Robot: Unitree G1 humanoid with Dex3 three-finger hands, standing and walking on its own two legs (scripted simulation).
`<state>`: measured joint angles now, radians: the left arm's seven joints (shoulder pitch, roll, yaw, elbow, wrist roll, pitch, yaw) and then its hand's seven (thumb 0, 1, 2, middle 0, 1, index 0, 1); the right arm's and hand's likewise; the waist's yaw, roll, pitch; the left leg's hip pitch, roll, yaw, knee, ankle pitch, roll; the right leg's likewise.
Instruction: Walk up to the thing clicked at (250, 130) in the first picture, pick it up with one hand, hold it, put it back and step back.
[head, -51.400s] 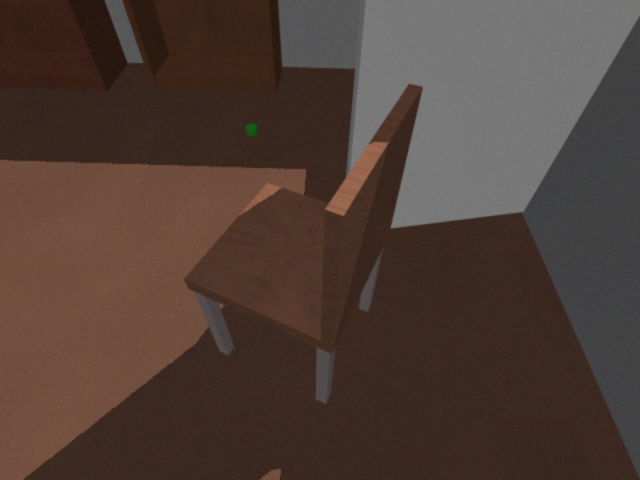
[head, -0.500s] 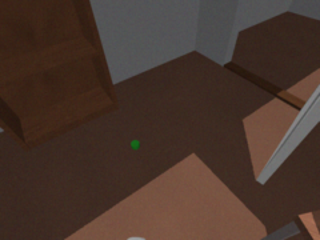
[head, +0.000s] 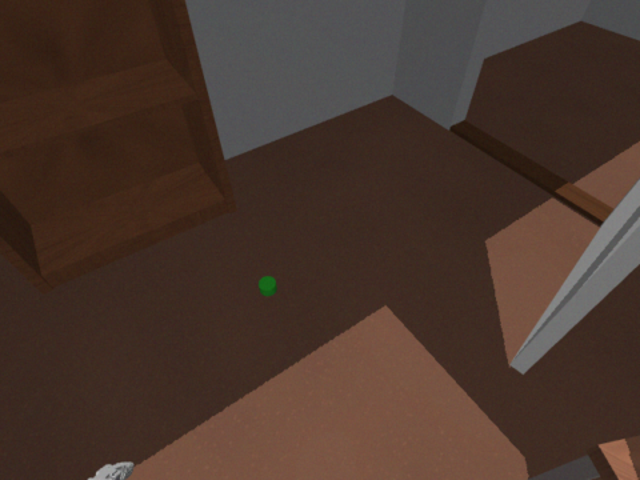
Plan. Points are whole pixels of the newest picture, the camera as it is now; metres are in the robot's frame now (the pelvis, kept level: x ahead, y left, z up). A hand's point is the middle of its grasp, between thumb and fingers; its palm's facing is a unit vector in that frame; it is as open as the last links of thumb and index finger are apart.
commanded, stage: walk up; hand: left
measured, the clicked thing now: (267, 286) +0.86 +0.23 -0.74
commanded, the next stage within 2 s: stand in 0.40 s
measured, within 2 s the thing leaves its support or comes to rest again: neither
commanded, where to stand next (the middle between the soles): +0.47 +0.00 m, yaw -2 degrees
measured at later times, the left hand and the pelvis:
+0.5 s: hand out of the picture +0.09 +0.27 -0.14, palm faces +0.02 -0.94 -0.34, open 7.3 cm; pelvis +0.00 +0.01 +0.02, yaw +0 degrees
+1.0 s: hand out of the picture +0.06 +0.24 -0.14, palm faces -0.04 -0.94 -0.34, open 7.3 cm; pelvis -0.01 -0.01 +0.02, yaw +0 degrees
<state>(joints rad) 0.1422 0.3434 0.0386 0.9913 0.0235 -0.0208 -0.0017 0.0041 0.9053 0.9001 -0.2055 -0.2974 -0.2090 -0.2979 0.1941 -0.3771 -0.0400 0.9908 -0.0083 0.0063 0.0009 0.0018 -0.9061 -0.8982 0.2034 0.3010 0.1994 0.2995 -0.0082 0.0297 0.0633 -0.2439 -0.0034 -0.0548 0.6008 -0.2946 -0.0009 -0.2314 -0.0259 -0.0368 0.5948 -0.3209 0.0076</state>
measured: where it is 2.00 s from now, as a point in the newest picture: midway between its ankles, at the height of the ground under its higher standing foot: outside the picture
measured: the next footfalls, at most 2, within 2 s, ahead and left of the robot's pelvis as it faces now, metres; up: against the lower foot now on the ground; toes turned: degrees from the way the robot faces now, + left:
left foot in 1.68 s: +0.18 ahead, +0.16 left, +0.00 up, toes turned +4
